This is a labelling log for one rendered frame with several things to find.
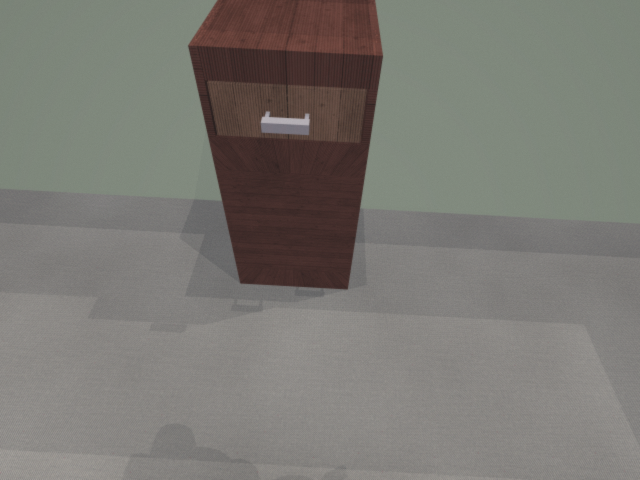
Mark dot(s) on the handle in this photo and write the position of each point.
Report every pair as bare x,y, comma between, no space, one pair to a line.
285,125

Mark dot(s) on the drawer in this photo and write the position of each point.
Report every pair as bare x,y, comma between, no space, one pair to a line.
336,114

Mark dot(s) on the cabinet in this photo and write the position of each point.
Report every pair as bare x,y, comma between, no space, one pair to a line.
291,206

